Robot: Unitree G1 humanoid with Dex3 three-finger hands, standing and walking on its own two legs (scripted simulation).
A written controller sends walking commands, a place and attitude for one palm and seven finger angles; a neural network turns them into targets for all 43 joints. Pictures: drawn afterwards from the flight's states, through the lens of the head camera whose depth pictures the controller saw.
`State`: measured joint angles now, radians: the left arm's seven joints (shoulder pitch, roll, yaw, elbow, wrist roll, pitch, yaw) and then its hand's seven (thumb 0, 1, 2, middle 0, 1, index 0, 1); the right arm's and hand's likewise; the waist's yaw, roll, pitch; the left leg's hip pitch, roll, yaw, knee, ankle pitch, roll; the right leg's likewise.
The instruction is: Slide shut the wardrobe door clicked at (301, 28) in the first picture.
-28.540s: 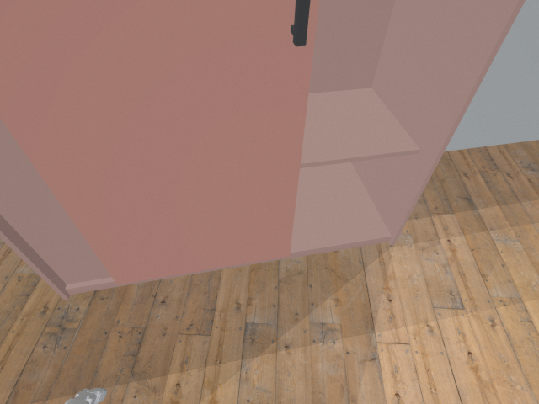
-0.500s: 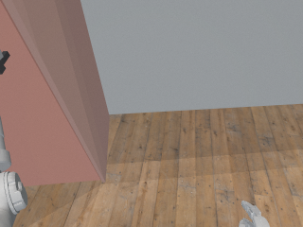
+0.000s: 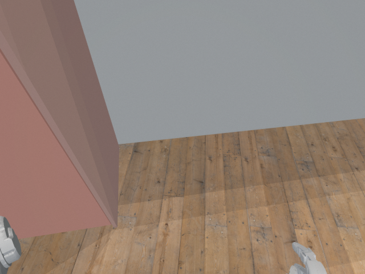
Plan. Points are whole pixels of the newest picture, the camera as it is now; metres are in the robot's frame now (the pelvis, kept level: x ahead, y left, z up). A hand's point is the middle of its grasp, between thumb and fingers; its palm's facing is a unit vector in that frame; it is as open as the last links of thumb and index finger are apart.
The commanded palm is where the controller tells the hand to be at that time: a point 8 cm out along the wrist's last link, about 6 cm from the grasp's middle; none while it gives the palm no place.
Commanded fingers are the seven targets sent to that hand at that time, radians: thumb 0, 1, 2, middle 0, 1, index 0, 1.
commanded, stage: stop walking and hold the door there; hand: left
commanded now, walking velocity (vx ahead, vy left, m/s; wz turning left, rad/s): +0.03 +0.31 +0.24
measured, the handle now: out of the picture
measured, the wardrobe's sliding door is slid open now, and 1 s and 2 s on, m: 0.00 0.00 0.00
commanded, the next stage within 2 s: loosen the grip on the handle in 1.50 s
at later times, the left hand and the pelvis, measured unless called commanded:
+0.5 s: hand out of the picture +0.38 +0.38 +0.25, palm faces +0.60 -0.77 -0.20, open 5.9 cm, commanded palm +0.33 +0.42 +0.24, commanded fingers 0.00 0.90 0.90 -0.45 -1.40 -0.45 -1.40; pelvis -0.03 +0.05 -0.01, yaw +3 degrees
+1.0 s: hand out of the picture +0.38 +0.38 +0.25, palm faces +0.40 -0.91 -0.13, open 6.0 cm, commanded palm +0.34 +0.42 +0.24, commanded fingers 0.00 0.90 0.90 -0.45 -1.40 -0.45 -1.40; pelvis -0.02 +0.14 -0.01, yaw +7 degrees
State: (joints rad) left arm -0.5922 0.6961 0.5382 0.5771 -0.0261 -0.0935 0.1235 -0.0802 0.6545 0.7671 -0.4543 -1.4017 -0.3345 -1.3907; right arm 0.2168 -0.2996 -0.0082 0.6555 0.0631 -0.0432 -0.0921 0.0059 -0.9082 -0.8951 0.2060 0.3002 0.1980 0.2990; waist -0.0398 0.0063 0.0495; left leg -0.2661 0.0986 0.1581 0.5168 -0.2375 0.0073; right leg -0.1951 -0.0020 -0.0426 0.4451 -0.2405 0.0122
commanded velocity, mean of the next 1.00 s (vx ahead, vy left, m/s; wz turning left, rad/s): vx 0.02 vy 0.14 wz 0.12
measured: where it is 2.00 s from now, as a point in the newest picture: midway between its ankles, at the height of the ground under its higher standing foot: outside the picture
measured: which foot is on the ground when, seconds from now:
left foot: down 0.00-0.46, up 0.48-0.68, down 0.70-1.00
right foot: down 0.00-0.70, up 0.72-0.86, down 0.88-1.00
